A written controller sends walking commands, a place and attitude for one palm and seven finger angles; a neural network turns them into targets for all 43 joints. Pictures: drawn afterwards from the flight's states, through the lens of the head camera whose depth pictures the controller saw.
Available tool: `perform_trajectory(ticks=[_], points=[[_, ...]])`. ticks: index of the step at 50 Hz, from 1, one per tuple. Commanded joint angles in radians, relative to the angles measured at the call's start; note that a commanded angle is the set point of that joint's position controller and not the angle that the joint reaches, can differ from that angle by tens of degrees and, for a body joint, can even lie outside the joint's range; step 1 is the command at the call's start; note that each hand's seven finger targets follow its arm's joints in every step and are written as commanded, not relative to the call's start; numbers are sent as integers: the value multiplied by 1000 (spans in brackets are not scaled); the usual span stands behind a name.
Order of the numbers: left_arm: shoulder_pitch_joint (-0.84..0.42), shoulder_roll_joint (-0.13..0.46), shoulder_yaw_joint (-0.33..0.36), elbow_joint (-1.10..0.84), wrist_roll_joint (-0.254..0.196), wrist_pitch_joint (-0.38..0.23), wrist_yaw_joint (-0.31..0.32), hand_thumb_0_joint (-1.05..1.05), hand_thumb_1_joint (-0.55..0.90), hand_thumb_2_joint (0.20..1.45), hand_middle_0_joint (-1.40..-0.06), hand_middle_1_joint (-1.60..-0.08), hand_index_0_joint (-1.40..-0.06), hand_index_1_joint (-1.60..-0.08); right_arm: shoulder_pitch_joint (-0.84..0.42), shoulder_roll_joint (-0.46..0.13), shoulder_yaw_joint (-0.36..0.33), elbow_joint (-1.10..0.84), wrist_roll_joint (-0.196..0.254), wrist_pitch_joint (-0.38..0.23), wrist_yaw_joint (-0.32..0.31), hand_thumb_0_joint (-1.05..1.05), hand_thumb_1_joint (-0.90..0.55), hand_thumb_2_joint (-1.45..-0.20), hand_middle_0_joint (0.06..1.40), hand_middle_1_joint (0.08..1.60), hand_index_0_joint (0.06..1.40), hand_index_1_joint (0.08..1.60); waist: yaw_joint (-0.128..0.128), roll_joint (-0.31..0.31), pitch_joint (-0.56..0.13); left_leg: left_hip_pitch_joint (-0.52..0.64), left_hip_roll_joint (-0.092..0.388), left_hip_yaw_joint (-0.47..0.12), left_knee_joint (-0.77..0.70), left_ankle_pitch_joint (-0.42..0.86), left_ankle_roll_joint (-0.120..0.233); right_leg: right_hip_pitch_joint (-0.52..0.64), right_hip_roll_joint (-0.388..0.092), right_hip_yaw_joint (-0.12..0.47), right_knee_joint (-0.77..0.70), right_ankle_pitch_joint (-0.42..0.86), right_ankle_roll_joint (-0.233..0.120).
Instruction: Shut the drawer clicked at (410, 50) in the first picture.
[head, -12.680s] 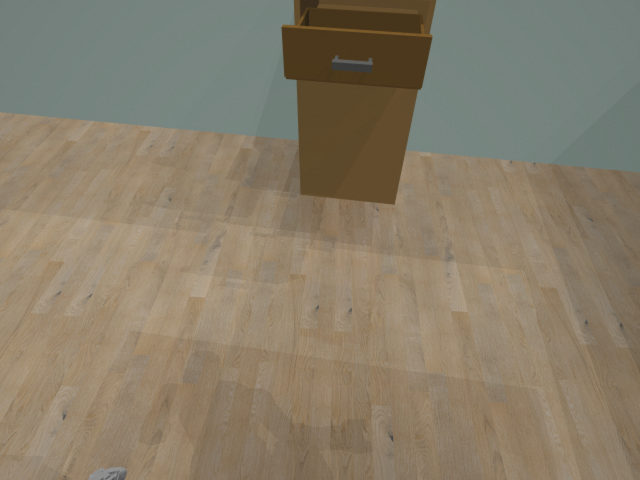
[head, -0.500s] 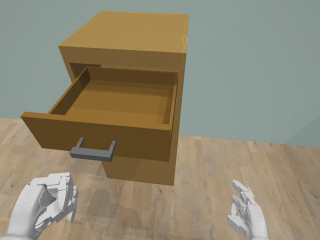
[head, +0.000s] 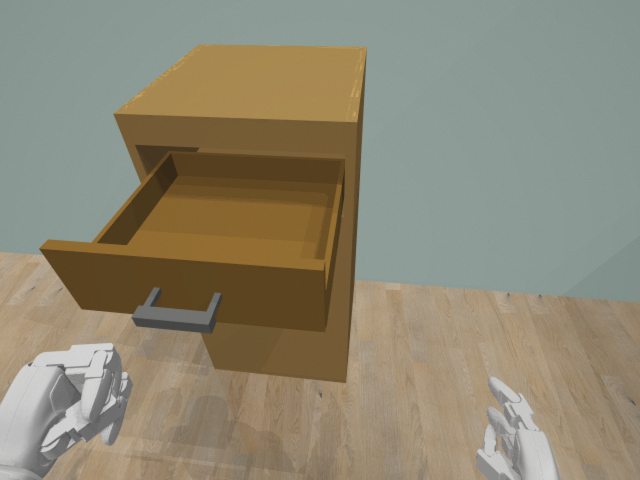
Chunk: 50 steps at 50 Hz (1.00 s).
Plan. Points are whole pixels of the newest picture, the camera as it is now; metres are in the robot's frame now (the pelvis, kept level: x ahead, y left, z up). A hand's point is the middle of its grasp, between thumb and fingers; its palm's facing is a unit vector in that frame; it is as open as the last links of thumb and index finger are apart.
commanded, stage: raise the hand and make a fist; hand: left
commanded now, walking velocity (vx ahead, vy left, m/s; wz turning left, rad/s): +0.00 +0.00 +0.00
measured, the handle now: (180, 308) +0.33 +0.25 +0.04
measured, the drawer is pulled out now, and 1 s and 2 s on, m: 0.30 0.30 0.29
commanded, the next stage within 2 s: bring the fist close to the handle in 0.06 s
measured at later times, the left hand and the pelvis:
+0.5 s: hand (132, 395) +0.17 +0.22 +0.10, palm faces +0.06 -1.00 -0.08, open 3.3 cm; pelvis +0.00 +0.01 +0.00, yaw +0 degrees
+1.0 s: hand (169, 380) +0.21 +0.21 +0.05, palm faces +0.01 -1.00 -0.06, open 3.3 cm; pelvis -0.01 +0.02 -0.02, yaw +0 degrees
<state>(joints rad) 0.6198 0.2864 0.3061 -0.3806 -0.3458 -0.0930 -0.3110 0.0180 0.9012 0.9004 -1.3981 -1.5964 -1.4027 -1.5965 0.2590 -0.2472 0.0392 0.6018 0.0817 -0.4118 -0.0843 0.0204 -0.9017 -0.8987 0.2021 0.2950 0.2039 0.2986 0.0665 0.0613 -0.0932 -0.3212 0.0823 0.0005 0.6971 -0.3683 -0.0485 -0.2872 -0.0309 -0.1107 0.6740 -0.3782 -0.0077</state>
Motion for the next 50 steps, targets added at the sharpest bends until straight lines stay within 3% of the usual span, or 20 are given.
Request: perform_trajectory(ticks=[1,3,8,10,13,16,19,24,28,32,35,38,40,41,42,47,50], points=[[-70,165,139,-153,-37,-88,-13,0,900,900,-1400,-1600,-1400,-1600,-165,-88,-38,-165,3,-88,-13,0,-900,-900,200,300,200,300,5,-52,35,-2,-83,7,-88,151,59,-31,35,78,-170,151,11],[-101,156,119,-151,-42,-86,-28,0,900,900,-1400,-1600,-1400,-1600,-162,-93,-36,-165,5,-95,-16,0,-900,-900,200,300,200,300,-3,-22,39,4,-84,7,-93,135,61,-43,32,84,-175,129,12],[-134,182,141,-127,-45,-81,-43,0,900,900,-1400,-1600,-1400,-1600,-159,-98,-35,-155,4,-107,-25,0,-900,-900,200,300,200,300,-4,-47,35,9,-82,2,-97,133,62,-39,31,91,-187,106,14],[-165,144,105,-95,-46,-78,-49,0,900,900,-1400,-1600,-1400,-1600,-158,-100,-33,-148,2,-112,-27,0,-900,-900,200,300,200,300,-13,-25,53,11,-84,3,-96,120,62,-57,32,86,-182,94,15],[-167,155,119,-37,-37,-79,-47,0,900,900,-1400,-1600,-1400,-1600,-149,-106,-39,-135,-6,-102,-25,0,-900,-900,200,300,200,300,-12,-71,40,-5,-84,0,-94,135,61,-51,32,86,-174,116,16],[-157,155,115,-51,-20,-97,-41,0,900,900,-1400,-1600,-1400,-1600,-159,-104,-44,-136,-13,-97,-16,0,-900,-900,200,300,200,300,-5,-9,1,3,-87,9,-84,171,62,-28,27,81,-151,172,11],[-191,131,83,-57,-10,-116,-32,0,900,900,-1400,-1600,-1400,-1600,-145,-103,-46,-138,-18,-86,-10,0,-900,-900,200,300,200,300,-19,-32,-8,-1,-88,6,-86,177,62,-44,30,57,-126,192,12],[-207,102,46,-35,14,-142,-2,0,900,900,-1400,-1600,-1400,-1600,-134,-102,-53,-132,-25,-64,-1,0,-900,-900,200,300,200,300,-30,-6,-9,-16,-87,5,-78,164,61,-73,32,40,-99,180,8],[-237,82,11,-20,38,-159,16,0,900,900,-1400,-1600,-1400,-1600,-122,-106,-59,-133,-31,-40,4,0,-900,-900,200,300,200,300,-44,-20,-28,-35,-86,1,-70,151,61,-93,30,31,-77,158,9],[-222,76,16,26,44,-172,27,0,900,900,-1400,-1600,-1400,-1600,-117,-106,-65,-129,-37,-17,8,0,-900,-900,200,300,200,300,-43,-51,-50,-55,-84,-3,-55,172,61,-96,30,25,-51,181,7],[-244,94,28,35,43,-185,26,0,900,900,-1400,-1600,-1400,-1600,-114,-109,-67,-135,-38,-1,11,0,-900,-900,200,300,200,300,-44,-13,-66,-69,-84,-3,-41,182,57,-105,28,22,-29,191,5],[-286,81,12,72,44,-199,30,0,900,900,-1400,-1600,-1400,-1600,-104,-114,-68,-130,-41,16,12,0,-900,-900,200,300,200,300,-59,-36,-58,-94,-84,-6,-26,167,58,-133,30,23,-17,175,6],[-300,67,-4,78,40,-217,23,0,900,900,-1400,-1600,-1400,-1600,-101,-115,-69,-136,-43,21,13,0,-900,-900,200,300,200,300,-61,-21,-79,-93,-84,-7,-17,166,57,-145,28,21,-2,171,6],[-299,91,20,90,46,-223,30,0,900,900,-1400,-1600,-1400,-1600,-102,-118,-71,-131,-44,27,14,0,-900,-900,200,300,200,300,-57,-31,-87,-103,-81,-10,-10,176,58,-137,30,22,4,177,3],[-304,69,-7,93,47,-229,25,0,900,900,-1400,-1600,-1400,-1600,-93,-118,-70,-134,-45,30,16,0,-900,-900,200,300,200,300,-61,-23,-107,-99,-84,-7,-4,184,58,-145,29,22,15,187,3],[-318,50,-36,137,57,-245,32,0,900,900,-1400,-1600,-1400,-1600,-82,-120,-76,-140,-47,50,23,0,-900,-900,200,300,200,300,-69,-26,-109,-132,-82,-8,23,186,57,-179,28,22,44,194,4],[-373,69,-27,153,60,-256,39,0,900,900,-1400,-1600,-1400,-1600,-76,-124,-76,-147,-48,65,22,0,-900,-900,200,300,200,300,-77,-29,-118,-153,-82,-9,37,165,55,-204,26,21,62,171,4]])
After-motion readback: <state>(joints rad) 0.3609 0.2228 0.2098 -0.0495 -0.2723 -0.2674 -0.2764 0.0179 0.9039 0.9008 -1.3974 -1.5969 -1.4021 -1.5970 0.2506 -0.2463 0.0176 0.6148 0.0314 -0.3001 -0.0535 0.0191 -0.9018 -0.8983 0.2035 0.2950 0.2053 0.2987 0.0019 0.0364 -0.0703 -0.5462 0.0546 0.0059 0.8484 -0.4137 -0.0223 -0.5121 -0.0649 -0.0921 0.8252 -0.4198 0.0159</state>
